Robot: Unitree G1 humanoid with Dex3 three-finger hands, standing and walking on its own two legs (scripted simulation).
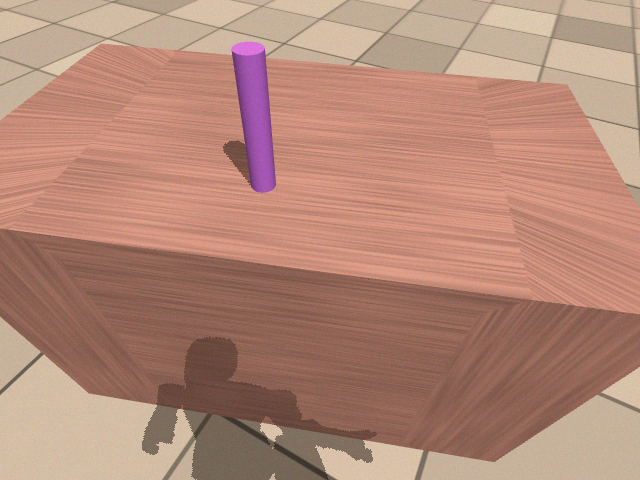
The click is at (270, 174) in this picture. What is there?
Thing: slim round
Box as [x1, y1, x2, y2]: [231, 42, 275, 192]
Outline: 241,42 235,44 231,49 251,186 254,190 264,192 272,189 275,185 264,47 263,45 256,42
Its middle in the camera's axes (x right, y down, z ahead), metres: -0.10 -0.18 +0.61
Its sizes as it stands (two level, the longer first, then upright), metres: 0.044 0.044 0.236
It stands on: a support 0.80 m high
